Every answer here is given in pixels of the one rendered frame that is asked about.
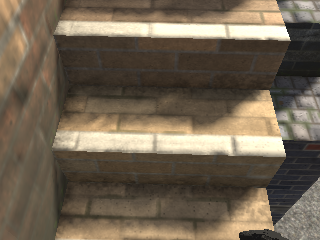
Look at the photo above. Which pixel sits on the right robot hand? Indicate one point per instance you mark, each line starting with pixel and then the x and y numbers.
pixel 265 234

